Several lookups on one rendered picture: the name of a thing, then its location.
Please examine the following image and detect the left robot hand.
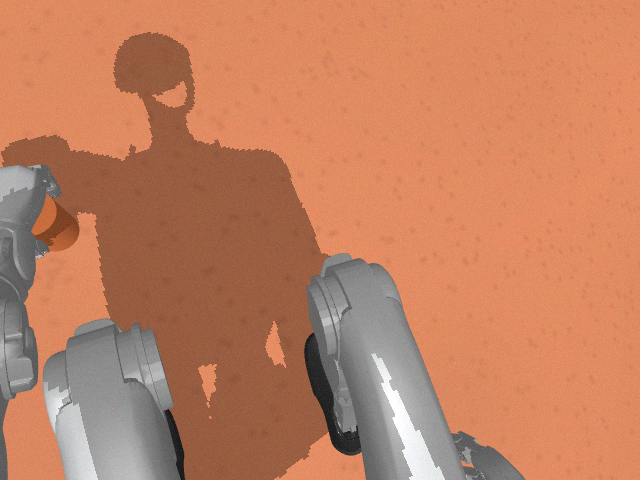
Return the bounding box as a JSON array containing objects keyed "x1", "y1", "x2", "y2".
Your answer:
[{"x1": 0, "y1": 164, "x2": 61, "y2": 259}]

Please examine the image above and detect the left robot arm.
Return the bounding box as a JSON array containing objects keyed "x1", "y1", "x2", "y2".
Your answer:
[{"x1": 0, "y1": 221, "x2": 38, "y2": 480}]

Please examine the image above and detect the right robot foot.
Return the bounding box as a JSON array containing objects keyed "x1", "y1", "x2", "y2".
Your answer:
[{"x1": 304, "y1": 332, "x2": 362, "y2": 456}]

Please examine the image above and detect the right robot hand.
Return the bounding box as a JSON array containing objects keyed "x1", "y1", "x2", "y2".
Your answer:
[{"x1": 451, "y1": 431, "x2": 526, "y2": 480}]

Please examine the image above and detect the can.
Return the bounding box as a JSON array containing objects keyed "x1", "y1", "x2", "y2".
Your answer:
[{"x1": 31, "y1": 194, "x2": 80, "y2": 252}]

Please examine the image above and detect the left robot foot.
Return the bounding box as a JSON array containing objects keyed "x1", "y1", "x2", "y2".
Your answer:
[{"x1": 165, "y1": 409, "x2": 185, "y2": 480}]

